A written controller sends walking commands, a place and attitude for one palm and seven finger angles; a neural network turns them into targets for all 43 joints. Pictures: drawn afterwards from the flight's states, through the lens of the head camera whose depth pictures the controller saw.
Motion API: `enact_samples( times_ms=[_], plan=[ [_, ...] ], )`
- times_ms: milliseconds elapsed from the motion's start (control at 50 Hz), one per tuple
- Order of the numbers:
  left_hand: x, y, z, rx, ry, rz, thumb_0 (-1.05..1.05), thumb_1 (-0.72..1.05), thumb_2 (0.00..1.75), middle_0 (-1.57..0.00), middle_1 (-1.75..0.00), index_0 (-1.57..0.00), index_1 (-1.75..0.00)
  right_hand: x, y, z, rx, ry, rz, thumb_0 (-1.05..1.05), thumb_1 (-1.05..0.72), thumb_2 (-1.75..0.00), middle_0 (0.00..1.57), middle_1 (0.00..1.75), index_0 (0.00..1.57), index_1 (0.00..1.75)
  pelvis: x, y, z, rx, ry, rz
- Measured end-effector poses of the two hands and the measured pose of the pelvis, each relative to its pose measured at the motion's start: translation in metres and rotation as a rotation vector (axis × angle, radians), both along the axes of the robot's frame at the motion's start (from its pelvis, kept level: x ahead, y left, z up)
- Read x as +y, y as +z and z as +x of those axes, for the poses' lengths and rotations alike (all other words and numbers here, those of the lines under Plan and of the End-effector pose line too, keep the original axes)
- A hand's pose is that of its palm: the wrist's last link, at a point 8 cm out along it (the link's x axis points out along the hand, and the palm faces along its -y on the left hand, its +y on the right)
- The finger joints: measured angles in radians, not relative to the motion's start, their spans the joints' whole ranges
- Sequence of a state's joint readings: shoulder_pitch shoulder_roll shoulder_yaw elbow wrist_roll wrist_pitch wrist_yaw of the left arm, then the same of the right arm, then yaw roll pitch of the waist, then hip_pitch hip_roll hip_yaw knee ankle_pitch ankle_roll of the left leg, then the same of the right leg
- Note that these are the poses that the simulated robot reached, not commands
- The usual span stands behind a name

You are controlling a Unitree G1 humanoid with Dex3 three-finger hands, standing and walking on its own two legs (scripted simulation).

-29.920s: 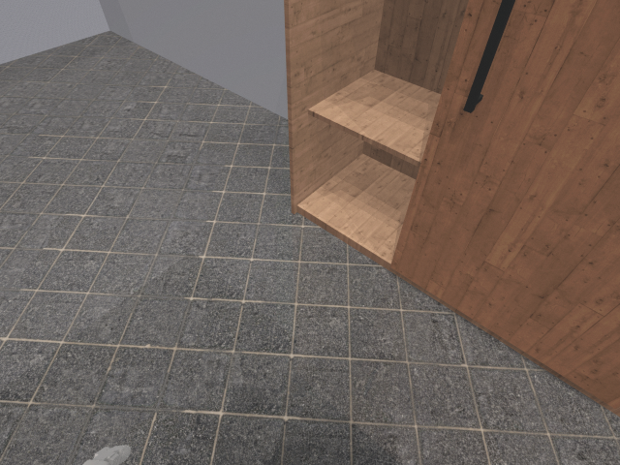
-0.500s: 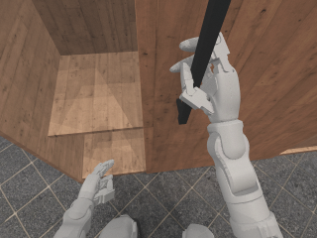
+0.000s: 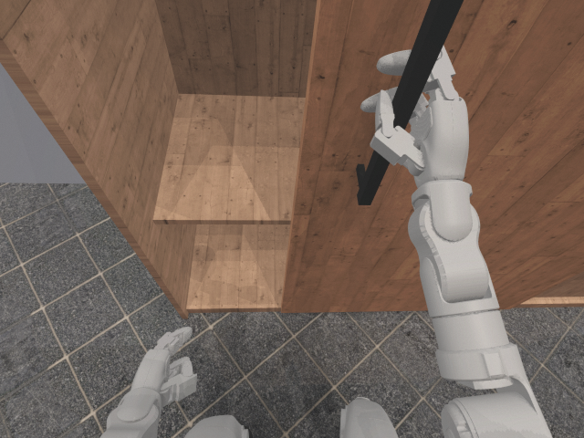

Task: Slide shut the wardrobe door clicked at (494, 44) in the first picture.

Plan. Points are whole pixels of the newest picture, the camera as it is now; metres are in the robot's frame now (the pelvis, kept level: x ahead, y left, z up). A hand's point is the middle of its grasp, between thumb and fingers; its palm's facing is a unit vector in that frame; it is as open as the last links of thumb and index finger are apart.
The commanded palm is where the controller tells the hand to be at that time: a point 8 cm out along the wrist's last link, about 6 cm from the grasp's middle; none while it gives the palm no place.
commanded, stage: step sideways, sliding the door along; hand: right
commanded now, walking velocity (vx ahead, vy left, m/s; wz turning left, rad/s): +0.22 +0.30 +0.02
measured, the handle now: (395, 100) +0.44 -0.10 +0.20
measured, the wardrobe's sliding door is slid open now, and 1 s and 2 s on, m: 0.31 0.22 0.00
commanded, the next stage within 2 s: none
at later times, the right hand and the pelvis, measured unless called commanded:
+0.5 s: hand (340, 131) +0.39 -0.03 +0.20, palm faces +0.18 +0.98 -0.10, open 6.2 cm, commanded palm +0.36 -0.02 +0.20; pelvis -0.04 +0.12 +0.00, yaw -1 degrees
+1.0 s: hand (277, 122) +0.40 +0.03 +0.20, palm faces +0.39 +0.92 -0.05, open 6.3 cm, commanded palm +0.36 +0.07 +0.20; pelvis +0.01 +0.25 -0.01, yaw -3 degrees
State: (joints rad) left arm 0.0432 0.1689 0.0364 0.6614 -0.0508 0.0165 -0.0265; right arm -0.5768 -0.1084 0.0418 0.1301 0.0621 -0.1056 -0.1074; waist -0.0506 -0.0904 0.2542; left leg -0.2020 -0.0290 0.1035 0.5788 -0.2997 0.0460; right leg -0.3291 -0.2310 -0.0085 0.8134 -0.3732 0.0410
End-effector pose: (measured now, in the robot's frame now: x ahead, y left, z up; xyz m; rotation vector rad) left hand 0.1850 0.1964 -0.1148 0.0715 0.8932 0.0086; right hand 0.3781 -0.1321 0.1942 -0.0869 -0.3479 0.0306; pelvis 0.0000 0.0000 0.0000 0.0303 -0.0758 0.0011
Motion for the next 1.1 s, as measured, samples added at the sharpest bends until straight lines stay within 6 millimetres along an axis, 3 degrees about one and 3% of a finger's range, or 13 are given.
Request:
enact_samples(
  times_ms=[100,260,360,500,600,660,780,860,960,1100],
  plan=[
    [0.026,0.019,-0.019,0.001,0.014,0.063,0.01,0.91,0.90,-0.20,-0.30,-0.20,-0.30,0.013,0.001,-0.005,0.052,-0.045,0.076,0.01,-0.82,-0.87,0.45,1.40,0.20,1.40,0.013,0.011,-0.010,0.037,0.007,-0.059],
    [0.061,0.032,-0.039,-0.038,-0.004,0.117,0.01,0.91,0.90,-0.19,-0.30,-0.19,-0.30,0.023,0.002,-0.007,0.065,-0.025,0.064,0.02,-0.83,-0.85,0.38,1.40,0.18,1.40,0.037,0.007,-0.034,0.012,-0.008,-0.031],
    [0.077,0.023,-0.050,-0.005,-0.048,0.086,0.01,0.91,0.90,-0.19,-0.30,-0.20,-0.30,0.031,0.004,-0.010,0.087,-0.068,0.032,0.01,-0.83,-0.85,0.37,1.40,0.15,1.40,0.064,0.007,-0.040,0.014,0.014,0.013],
    [0.112,-0.006,-0.051,0.006,-0.062,0.013,0.01,0.90,0.90,-0.20,-0.30,-0.20,-0.30,0.048,0.004,-0.013,0.089,-0.207,0.003,0.00,-0.82,-0.86,0.41,1.40,0.11,1.40,0.119,-0.005,-0.040,-0.005,-0.011,0.043],
    [0.150,0.003,-0.054,0.049,-0.015,0.074,0.01,0.91,0.90,-0.20,-0.30,-0.20,-0.30,0.058,0.006,-0.014,0.120,-0.250,0.025,0.00,-0.81,-0.86,0.43,1.40,0.15,1.40,0.134,0.006,-0.027,0.030,-0.016,-0.014],
    [0.173,0.013,-0.050,0.021,0.010,0.121,0.01,0.91,0.90,-0.20,-0.30,-0.20,-0.30,0.063,0.004,-0.014,0.103,-0.239,0.039,0.00,-0.81,-0.86,0.43,1.40,0.18,1.40,0.143,0.006,-0.025,0.020,-0.010,-0.022],
    [0.207,0.032,-0.040,0.016,-0.036,0.136,0.01,0.91,0.90,-0.19,-0.30,-0.20,-0.30,0.078,0.004,-0.015,0.098,-0.248,0.055,0.00,-0.82,-0.86,0.40,1.40,0.19,1.39,0.179,0.013,-0.021,-0.004,-0.014,0.012],
    [0.226,0.026,-0.023,-0.008,-0.076,0.119,0.01,0.91,0.90,-0.19,-0.30,-0.20,-0.30,0.090,0.003,-0.015,0.089,-0.289,0.054,0.00,-0.81,-0.87,0.41,1.40,0.18,1.38,0.206,0.008,-0.012,-0.017,-0.005,0.023],
    [0.247,0.004,0.010,-0.066,-0.104,0.064,0.01,0.90,0.90,-0.20,-0.30,-0.20,-0.30,0.111,0.001,-0.015,0.046,-0.390,0.046,0.00,-0.79,-0.87,0.43,1.40,0.14,1.38,0.247,-0.011,0.004,-0.041,-0.025,0.015],
    [0.270,0.015,0.035,-0.092,-0.081,0.106,0.01,0.91,0.90,-0.20,-0.30,-0.20,-0.30,0.142,0.002,-0.017,0.069,-0.410,0.080,0.00,-0.80,-0.86,0.43,1.40,0.12,1.39,0.255,0.005,0.016,0.014,-0.062,-0.008]
  ],
)
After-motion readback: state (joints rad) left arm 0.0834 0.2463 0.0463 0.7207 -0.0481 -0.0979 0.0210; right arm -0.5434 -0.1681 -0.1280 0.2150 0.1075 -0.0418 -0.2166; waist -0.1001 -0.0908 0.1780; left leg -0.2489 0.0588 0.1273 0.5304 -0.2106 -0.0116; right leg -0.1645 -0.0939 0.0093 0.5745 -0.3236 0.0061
